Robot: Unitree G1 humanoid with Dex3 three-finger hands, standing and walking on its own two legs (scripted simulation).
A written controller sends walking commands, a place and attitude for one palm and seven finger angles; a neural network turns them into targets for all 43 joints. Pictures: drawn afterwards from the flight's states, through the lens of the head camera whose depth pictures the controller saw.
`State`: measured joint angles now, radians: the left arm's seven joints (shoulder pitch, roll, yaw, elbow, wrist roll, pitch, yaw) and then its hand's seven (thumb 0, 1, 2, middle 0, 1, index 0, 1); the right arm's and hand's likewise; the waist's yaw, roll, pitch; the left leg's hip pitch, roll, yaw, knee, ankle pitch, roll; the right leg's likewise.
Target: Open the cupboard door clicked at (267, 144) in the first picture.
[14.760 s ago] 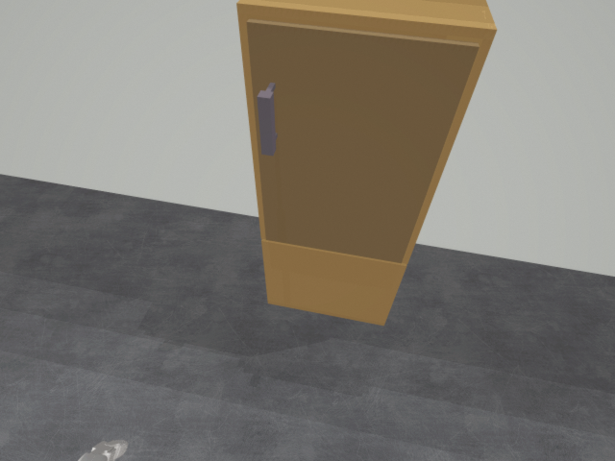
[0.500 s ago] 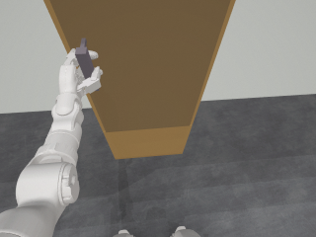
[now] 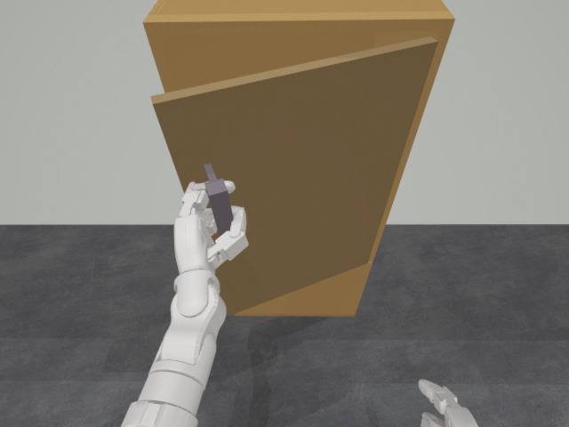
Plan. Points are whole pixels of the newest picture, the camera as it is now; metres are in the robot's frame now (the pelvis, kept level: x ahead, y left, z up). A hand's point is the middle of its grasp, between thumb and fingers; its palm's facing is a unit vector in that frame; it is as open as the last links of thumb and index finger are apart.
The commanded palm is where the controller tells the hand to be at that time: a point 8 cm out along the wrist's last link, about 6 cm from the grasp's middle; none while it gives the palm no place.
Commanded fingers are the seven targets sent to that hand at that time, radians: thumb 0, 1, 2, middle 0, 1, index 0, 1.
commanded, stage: pull the door open along its arc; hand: left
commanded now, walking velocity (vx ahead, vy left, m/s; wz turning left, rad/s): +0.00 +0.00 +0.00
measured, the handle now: (219, 207) +0.41 +0.11 +0.09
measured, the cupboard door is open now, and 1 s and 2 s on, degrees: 23 35 43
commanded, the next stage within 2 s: open thumb and fingers to let go in 0.48 s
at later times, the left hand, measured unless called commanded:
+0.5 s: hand (288, 287) +0.27 +0.01 +0.10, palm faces +0.20 -0.98 -0.05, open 6.5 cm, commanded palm +0.22 +0.05 +0.09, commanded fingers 0.00 0.90 0.90 -0.40 -1.35 -0.40 -1.35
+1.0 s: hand (262, 275) +0.29 +0.04 +0.09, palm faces +0.33 -0.94 -0.05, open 10.7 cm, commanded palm +0.25 +0.05 +0.09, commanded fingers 0.00 -0.50 0.30 -0.30 -1.20 -0.30 -1.20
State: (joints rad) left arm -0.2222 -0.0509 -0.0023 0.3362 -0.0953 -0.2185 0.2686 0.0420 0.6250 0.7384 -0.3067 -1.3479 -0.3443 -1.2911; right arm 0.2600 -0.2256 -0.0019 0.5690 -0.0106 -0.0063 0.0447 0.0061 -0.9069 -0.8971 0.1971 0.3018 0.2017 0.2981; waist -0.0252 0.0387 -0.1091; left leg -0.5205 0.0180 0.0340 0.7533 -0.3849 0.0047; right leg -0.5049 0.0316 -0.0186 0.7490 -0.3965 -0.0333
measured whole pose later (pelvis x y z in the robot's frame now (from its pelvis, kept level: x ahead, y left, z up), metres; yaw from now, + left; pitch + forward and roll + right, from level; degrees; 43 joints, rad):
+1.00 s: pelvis +0.00 -0.02 +0.00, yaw +4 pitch +4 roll +0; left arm 0.04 -0.08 -0.32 0.02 0.06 0.01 0.58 0.01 -0.01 0.51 -0.33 -1.25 -0.34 -1.25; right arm 0.16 -0.18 0.01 0.59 -0.04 0.03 0.04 0.01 -0.91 -0.90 0.20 0.30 0.20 0.30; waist 0.00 0.06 -0.07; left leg -0.44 0.00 -0.04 0.74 -0.38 -0.03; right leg -0.40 0.02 -0.09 0.75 -0.42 -0.06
